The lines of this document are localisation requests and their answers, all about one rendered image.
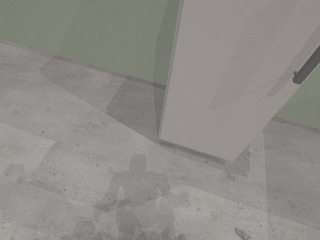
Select fridge door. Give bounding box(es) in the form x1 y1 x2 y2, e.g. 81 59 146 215
160 0 320 162

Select handle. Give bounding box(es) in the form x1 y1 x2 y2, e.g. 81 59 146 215
292 45 320 85

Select robot right hand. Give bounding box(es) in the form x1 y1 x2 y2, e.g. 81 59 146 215
235 227 259 240

